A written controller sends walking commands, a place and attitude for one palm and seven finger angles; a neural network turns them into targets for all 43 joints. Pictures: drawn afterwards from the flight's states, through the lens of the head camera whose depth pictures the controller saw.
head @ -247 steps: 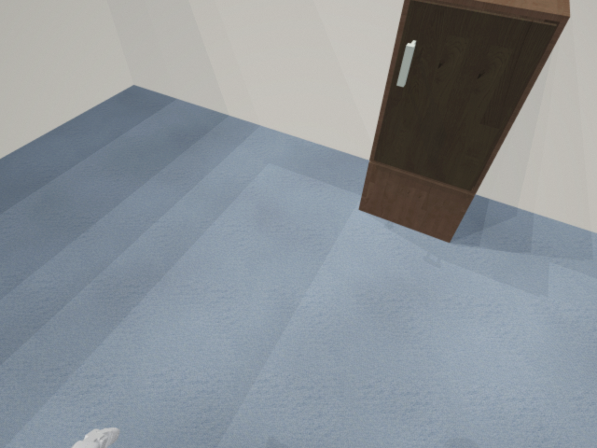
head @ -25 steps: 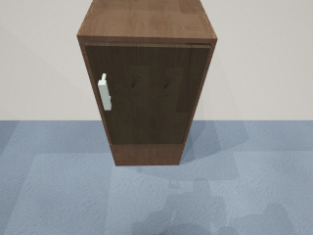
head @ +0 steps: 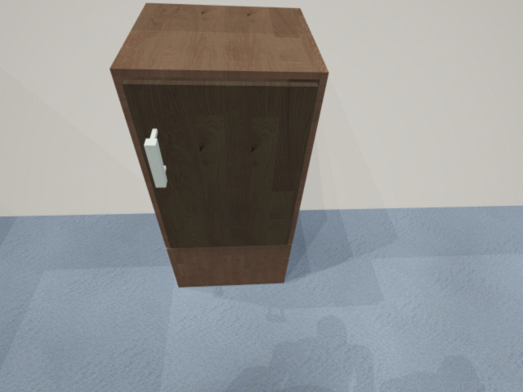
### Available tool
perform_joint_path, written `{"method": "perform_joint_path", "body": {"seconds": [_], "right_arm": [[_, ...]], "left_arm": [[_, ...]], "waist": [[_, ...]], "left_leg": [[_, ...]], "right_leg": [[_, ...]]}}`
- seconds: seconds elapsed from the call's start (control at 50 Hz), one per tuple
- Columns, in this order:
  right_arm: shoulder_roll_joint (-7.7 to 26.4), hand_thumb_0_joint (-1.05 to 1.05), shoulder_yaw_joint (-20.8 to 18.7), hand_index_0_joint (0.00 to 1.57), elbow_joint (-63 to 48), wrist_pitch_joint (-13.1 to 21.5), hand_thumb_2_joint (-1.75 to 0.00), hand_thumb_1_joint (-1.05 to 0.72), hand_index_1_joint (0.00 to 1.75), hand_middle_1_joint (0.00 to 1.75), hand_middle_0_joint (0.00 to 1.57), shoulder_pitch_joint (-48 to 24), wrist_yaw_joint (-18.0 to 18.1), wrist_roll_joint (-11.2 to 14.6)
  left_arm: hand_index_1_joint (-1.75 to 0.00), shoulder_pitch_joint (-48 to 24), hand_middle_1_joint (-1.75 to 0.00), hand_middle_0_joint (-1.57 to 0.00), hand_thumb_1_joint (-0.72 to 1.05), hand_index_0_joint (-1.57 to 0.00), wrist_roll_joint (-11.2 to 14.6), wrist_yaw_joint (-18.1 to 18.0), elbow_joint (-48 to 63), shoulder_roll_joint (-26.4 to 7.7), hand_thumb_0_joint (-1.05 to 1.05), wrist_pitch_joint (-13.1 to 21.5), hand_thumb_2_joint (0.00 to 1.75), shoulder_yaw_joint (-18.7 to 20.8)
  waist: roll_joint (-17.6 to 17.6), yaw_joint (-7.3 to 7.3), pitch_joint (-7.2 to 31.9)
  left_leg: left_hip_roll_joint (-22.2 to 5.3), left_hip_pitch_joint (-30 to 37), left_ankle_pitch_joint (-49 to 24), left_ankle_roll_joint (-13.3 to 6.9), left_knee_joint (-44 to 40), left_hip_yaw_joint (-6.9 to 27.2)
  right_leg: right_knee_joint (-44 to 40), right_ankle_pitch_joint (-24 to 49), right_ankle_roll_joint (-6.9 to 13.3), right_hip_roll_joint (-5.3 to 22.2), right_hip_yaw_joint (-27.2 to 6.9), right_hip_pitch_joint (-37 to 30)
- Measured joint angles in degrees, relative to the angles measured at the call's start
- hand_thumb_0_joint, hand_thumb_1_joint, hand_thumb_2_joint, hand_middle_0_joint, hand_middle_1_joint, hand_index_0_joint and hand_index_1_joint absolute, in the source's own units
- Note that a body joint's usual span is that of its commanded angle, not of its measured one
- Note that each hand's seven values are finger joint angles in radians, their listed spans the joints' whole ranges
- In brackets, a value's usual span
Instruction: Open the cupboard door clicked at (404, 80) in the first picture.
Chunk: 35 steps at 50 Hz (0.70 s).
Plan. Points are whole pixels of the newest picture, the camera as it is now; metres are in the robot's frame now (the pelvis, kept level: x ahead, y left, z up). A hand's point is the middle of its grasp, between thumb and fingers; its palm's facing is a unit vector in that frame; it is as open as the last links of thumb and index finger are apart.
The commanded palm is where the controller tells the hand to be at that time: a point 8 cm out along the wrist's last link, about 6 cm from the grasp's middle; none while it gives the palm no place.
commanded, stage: look again from close up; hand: left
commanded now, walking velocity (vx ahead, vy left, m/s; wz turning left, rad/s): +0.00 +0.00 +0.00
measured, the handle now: (157, 158) +0.60 +0.25 -0.02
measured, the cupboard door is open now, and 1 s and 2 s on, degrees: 0 0 0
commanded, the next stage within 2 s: raise the hand with hooked fingers in 0.60 s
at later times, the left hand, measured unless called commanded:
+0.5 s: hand out of the picture +0.05 +0.23 -0.18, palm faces +0.00 -0.97 -0.23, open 7.3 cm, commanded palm none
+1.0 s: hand (130, 308) +0.24 +0.21 +0.00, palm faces +0.12 -0.99 -0.07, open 7.9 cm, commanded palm +0.16 +0.28 -0.06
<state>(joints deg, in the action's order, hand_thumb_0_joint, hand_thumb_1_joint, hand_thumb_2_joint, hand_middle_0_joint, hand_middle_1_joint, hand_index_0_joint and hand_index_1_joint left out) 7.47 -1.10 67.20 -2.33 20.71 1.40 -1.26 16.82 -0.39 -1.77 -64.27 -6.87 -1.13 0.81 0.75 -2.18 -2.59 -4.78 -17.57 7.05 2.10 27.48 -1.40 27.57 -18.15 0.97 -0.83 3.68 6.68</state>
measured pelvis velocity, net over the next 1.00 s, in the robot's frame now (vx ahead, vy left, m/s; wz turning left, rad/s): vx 0.00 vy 0.00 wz -0.01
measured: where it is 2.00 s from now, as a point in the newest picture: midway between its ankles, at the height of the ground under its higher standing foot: outside the picture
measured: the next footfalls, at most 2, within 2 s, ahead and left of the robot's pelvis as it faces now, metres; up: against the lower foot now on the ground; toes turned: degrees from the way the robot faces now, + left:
none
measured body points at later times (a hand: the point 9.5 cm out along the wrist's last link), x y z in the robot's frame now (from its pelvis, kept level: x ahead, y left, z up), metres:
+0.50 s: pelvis +0.03 +0.05 -0.01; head +0.04 +0.05 +0.44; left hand +0.05 +0.28 -0.16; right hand +0.05 -0.18 -0.16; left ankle +0.09 +0.14 -0.73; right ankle -0.03 -0.11 -0.73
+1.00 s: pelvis +0.00 +0.00 -0.05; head +0.02 +0.01 +0.40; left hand +0.23 +0.26 +0.00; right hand +0.18 -0.24 -0.12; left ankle +0.09 +0.14 -0.73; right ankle -0.03 -0.11 -0.73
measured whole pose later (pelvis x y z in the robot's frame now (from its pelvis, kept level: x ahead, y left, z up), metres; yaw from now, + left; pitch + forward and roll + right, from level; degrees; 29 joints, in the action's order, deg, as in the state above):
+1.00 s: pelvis +0.00 +0.00 -0.05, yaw +0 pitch +10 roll +0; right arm 11.8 -1.9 37.9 14.0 9.5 2.1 0.2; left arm 13.9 12.4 9.6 -12.5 -12.6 29.1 12.4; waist 1.2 -1.0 7.5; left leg -2.9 -44.9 16.7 1.6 51.8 -0.5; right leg 56.2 -30.5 0.6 1.0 2.3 35.4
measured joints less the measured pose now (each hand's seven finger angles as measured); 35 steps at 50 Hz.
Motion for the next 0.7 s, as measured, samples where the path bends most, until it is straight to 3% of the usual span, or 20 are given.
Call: {"method": "perform_joint_path", "body": {"seconds": [0.1,0.14,0.24,0.4,0.7], "right_arm": [[-1.7,0.01,0.2,0.20,0.3,0.5,-0.90,-0.91,0.30,0.30,0.20,0.2,0.2,0.1],[-1.5,0.01,0.4,0.20,-0.8,0.5,-0.90,-0.91,0.30,0.30,0.20,-0.4,-0.2,0.2],[-0.8,0.01,0.6,0.20,-5.0,2.1,-0.90,-0.91,0.30,0.30,0.20,-1.9,-1.0,0.1],[1.6,0.05,0.7,0.21,-5.9,1.8,-0.90,-0.95,0.30,0.30,0.20,-3.6,-0.2,-0.2],[2.4,0.01,1.0,0.20,-7.6,2.8,-0.90,-0.91,0.30,0.30,0.20,-7.9,-0.8,0.3]], "left_arm": [[-0.30,0.1,-0.30,-0.20,0.91,-0.20,0.1,-0.1,-0.1,-0.2,0.00,0.2,0.90,0.3],[-0.30,0.6,-0.30,-0.20,0.91,-0.20,-0.4,-0.8,0.4,0.2,0.00,1.4,0.90,-0.4],[-0.30,1.9,-0.30,-0.20,0.91,-0.20,-0.7,-1.1,1.4,0.0,0.00,2.4,0.90,-0.7],[-0.30,1.3,-0.30,-0.20,0.91,-0.20,-0.8,-1.4,3.8,-2.1,0.00,2.1,0.90,0.0],[-0.30,1.5,-0.30,-0.20,0.91,-0.20,-0.9,-0.6,4.3,-4.1,0.00,1.7,0.90,-0.4]], "waist": [[0.3,0.29,-0.5],[-1.1,0.79,-0.8],[-2.6,-0.20,-1.0],[-2.0,1.38,1.9],[0.4,2.06,1.7]], "left_leg": [[0.8,-0.5,0.0,-0.5,-0.7,-0.4],[0.5,-2.7,3.0,-0.7,2.7,0.2],[1.9,-4.2,4.1,-2.4,7.3,0.6],[4.4,-2.8,6.9,-4.2,7.7,-1.2],[4.6,-0.8,4.5,-3.9,2.8,-2.4]], "right_leg": [[-0.4,-0.1,-0.6,0.8,-0.3,0.7],[-0.8,0.2,-0.9,0.3,-0.4,1.2],[2.7,-2.4,-2.2,1.3,-0.8,2.0],[4.0,-4.4,-3.0,4.1,-2.0,1.4],[1.4,-2.6,-3.8,4.4,-3.1,0.9]]}}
